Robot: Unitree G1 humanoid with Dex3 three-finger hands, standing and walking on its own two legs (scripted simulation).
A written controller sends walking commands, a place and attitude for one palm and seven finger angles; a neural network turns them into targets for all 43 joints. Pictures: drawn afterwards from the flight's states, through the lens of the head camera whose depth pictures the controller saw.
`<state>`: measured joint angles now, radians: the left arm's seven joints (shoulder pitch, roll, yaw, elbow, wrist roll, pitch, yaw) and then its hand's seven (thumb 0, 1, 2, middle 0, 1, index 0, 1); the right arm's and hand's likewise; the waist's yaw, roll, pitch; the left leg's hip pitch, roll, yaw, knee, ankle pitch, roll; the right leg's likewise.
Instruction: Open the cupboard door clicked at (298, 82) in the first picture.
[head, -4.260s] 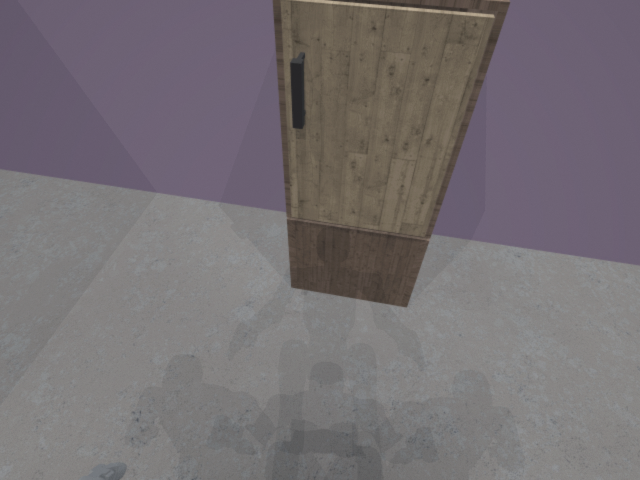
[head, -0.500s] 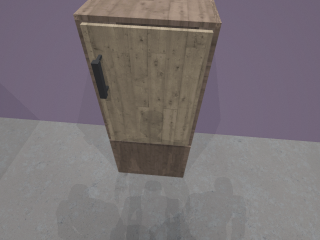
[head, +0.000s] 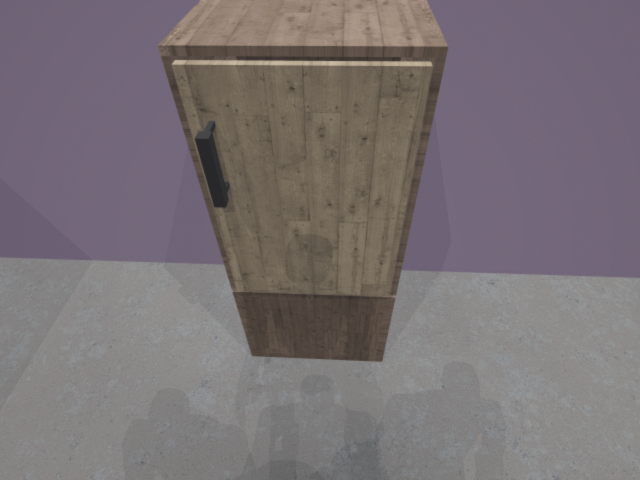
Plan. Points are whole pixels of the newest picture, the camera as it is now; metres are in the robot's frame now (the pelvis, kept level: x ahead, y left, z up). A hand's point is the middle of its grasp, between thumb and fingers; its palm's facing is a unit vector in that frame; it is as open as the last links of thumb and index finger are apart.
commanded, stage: look again from close up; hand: left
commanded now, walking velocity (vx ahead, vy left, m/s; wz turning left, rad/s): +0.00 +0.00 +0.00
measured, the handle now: (216, 165) +0.62 +0.22 +0.07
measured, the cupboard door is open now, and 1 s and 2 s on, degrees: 0 0 0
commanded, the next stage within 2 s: shuffle to correct the standing spot in 0.28 s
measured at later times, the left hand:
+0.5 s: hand out of the picture +0.03 +0.17 -0.17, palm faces +0.03 -0.98 -0.20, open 7.4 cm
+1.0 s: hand out of the picture +0.08 +0.18 -0.17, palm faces +0.03 -0.97 -0.22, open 7.4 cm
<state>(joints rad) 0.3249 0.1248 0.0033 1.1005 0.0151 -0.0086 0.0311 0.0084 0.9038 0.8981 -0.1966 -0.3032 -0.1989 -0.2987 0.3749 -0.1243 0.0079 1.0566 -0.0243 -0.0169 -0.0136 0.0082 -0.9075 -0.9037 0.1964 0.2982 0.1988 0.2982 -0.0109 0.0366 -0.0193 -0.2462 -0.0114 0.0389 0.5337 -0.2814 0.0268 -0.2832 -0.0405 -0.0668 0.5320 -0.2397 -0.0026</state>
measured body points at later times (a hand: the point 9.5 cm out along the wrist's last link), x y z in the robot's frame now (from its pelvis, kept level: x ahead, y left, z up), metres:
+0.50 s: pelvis +0.03 +0.00 +0.00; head +0.04 -0.01 +0.45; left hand +0.03 +0.22 -0.15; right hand +0.03 -0.22 -0.16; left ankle +0.00 +0.10 -0.73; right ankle +0.03 -0.12 -0.73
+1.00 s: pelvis +0.06 +0.00 +0.00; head +0.08 -0.01 +0.45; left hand +0.08 +0.23 -0.15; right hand +0.06 -0.22 -0.16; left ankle +0.00 +0.10 -0.73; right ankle +0.03 -0.12 -0.73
